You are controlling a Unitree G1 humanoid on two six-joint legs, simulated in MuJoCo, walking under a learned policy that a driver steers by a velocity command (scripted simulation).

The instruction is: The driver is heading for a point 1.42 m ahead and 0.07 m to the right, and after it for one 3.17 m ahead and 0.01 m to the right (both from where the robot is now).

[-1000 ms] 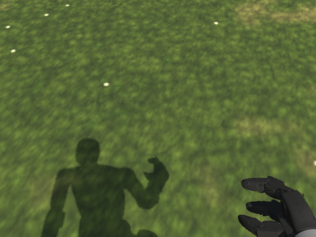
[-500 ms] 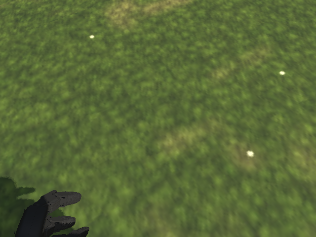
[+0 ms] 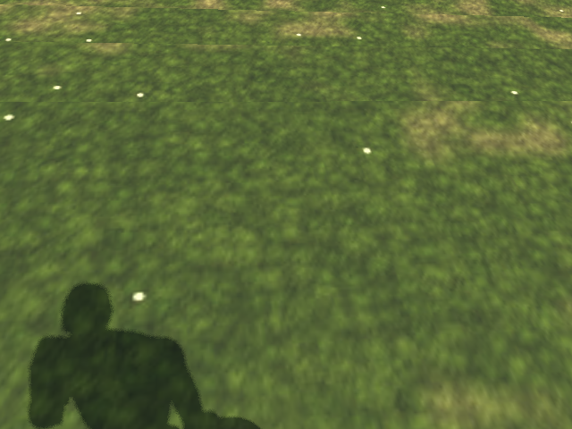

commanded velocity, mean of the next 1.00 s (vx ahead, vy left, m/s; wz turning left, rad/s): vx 0.96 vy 0.00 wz -0.27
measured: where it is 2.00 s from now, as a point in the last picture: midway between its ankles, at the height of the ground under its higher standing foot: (296, 139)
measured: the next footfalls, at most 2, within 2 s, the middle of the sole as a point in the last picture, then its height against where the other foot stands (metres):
right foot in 0.28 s outside the picture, level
left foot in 0.72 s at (178, 328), level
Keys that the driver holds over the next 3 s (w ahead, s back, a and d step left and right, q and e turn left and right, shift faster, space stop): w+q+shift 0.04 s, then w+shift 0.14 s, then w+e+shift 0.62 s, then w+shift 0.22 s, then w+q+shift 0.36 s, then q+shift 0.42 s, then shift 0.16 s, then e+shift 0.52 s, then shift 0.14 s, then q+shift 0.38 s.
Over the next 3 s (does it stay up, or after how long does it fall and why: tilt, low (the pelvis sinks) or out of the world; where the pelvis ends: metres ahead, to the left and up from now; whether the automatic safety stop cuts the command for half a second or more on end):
stays up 1.58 -0.24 0.01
